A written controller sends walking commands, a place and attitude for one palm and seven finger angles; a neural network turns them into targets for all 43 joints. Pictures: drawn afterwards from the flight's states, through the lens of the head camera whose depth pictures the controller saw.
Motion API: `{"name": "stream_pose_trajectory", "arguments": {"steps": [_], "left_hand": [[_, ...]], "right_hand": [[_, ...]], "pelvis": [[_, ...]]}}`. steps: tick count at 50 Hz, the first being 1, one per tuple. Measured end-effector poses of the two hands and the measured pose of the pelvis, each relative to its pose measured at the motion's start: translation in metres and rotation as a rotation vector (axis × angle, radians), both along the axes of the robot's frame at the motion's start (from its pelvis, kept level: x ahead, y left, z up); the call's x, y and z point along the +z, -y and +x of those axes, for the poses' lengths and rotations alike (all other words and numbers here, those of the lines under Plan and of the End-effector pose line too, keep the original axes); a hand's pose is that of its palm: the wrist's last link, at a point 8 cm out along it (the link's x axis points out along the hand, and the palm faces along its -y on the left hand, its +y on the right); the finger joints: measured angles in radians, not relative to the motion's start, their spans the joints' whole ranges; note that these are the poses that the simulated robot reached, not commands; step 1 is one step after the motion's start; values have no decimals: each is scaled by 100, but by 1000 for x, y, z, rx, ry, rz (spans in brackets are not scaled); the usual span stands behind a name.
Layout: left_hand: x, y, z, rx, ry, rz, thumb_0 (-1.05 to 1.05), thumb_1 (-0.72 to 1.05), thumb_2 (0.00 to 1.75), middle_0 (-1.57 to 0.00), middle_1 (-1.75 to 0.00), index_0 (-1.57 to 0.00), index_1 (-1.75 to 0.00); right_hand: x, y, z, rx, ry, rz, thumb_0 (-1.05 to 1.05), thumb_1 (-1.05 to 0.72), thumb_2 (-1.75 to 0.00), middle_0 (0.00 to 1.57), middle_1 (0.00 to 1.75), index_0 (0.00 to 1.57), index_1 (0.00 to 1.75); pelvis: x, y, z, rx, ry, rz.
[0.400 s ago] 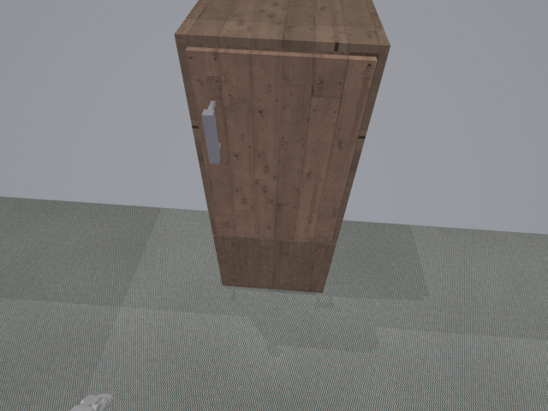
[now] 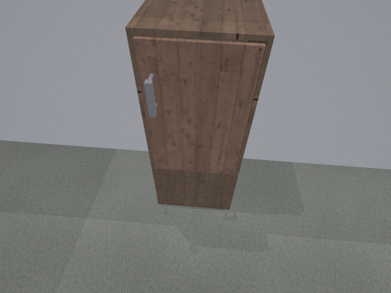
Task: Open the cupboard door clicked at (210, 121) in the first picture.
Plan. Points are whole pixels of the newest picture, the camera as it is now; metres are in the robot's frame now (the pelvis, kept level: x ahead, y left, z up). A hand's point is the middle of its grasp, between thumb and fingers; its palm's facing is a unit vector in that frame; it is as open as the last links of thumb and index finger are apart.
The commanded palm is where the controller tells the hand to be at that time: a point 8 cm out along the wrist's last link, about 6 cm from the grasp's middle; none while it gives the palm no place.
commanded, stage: stand and wait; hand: left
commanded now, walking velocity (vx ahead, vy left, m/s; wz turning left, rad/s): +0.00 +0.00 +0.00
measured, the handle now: (152, 95) +0.68 +0.19 +0.03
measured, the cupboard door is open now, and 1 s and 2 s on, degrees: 0 0 0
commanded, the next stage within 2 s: look at it before walking up in 0.42 s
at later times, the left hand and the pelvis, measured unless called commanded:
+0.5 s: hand out of the picture +0.07 +0.23 -0.15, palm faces -0.03 -0.94 -0.33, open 7.4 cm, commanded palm none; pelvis +0.00 -0.01 +0.00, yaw +0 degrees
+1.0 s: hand out of the picture +0.08 +0.23 -0.15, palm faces -0.02 -0.95 -0.32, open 7.4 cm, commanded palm none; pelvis +0.01 -0.02 +0.00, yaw +0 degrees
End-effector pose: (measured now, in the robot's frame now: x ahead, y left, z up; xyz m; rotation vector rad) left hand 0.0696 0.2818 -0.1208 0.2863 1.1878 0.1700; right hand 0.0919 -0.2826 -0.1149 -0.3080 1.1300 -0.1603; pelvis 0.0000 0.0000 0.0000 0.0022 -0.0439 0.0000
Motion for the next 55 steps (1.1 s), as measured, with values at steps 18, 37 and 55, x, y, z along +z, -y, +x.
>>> {"name": "stream_pose_trajectory", "arguments": {"steps": [18,37,55], "left_hand": [[4,2,-12,7,-42,24,1,90,90,-20,-30,-20,-30],[5,12,10,-4,-6,12,1,90,90,-20,-30,-21,-30],[5,10,6,12,-33,17,1,90,90,-20,-30,-20,-30]], "right_hand": [[-8,17,-39,-41,-107,-1,1,-90,-90,21,29,20,30],[-5,19,-22,-37,-81,1,1,-90,-90,21,29,20,30],[-3,20,-12,-29,-84,-4,1,-90,-90,21,29,20,30]], "pelvis": [[2,10,-5,0,-4,1],[4,15,3,-3,-8,1],[5,16,10,-2,-10,0]]}}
